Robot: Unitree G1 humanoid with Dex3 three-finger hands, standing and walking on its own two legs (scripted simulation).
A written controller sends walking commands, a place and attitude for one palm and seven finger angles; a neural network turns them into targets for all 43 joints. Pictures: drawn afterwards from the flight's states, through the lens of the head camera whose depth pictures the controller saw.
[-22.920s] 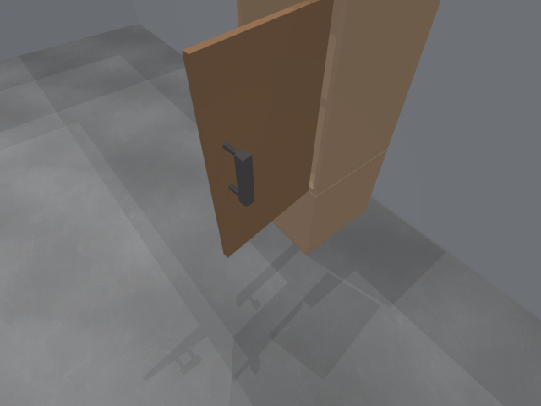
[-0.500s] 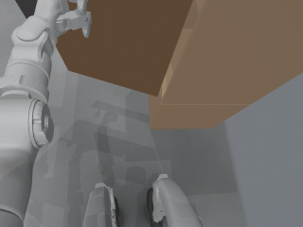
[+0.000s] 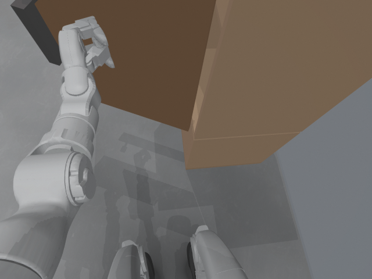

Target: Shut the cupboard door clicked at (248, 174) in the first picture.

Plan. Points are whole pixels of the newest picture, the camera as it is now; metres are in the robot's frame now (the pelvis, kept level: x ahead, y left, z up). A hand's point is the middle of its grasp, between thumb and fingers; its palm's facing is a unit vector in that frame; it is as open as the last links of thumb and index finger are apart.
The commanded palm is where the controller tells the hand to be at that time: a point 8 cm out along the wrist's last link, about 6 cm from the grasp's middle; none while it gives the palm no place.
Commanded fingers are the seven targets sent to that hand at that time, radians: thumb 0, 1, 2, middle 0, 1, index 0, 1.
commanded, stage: pull the fist back off the door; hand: left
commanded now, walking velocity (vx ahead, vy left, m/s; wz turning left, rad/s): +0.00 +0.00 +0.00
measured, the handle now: (48, 27) +0.65 +0.18 +0.07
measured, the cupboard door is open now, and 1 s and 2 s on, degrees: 66 66 66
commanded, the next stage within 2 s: draw the hand back to the body in 0.40 s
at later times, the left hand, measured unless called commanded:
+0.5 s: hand (113, 81) +0.49 +0.06 +0.08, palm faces +0.05 -1.00 -0.03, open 3.1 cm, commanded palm +0.47 +0.11 +0.08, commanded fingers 0.00 0.90 0.90 -1.30 -1.50 -1.30 -1.50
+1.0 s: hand (55, 119) +0.38 +0.13 +0.15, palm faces +0.04 -1.00 -0.03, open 3.1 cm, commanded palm +0.34 +0.19 +0.16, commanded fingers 0.00 0.90 0.90 -1.16 -1.35 -1.16 -1.35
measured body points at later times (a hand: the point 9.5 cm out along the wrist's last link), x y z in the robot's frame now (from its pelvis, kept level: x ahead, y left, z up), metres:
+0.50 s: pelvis +0.03 -0.01 +0.02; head +0.14 -0.01 +0.46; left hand +0.48 +0.11 +0.08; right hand +0.11 -0.26 -0.11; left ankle +0.02 +0.11 -0.65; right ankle +0.03 -0.11 -0.65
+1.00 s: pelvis +0.03 -0.02 +0.07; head +0.07 -0.03 +0.51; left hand +0.38 +0.18 +0.15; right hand +0.14 -0.27 -0.05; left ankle +0.02 +0.11 -0.65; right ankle +0.03 -0.11 -0.65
